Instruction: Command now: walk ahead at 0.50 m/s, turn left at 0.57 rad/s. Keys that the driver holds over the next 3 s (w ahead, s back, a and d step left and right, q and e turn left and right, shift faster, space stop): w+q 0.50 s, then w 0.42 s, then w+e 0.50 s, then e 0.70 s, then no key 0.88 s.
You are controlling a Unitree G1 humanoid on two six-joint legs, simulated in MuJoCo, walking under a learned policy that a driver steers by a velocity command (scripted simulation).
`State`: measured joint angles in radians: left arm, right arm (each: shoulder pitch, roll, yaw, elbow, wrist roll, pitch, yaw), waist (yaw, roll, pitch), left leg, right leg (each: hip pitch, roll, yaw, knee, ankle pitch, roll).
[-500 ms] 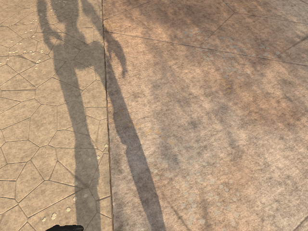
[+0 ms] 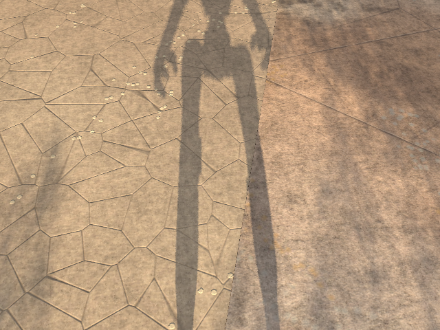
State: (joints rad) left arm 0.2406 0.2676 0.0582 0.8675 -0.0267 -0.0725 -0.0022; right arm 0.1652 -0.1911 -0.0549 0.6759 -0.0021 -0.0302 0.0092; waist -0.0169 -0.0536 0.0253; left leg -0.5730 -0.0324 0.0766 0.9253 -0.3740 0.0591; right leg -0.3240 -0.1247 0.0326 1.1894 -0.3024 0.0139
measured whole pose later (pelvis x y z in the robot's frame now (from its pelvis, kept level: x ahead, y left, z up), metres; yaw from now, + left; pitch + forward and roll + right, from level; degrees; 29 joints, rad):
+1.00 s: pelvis +0.54 +0.12 +0.05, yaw +23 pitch +2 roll +0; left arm 0.20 0.27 0.05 0.78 -0.03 -0.05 0.00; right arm 0.34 -0.23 -0.04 0.75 -0.01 -0.09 0.04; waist 0.00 -0.04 -0.04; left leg -0.27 -0.03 0.09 0.51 -0.27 0.08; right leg -0.69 -0.06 0.07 1.28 -0.20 -0.05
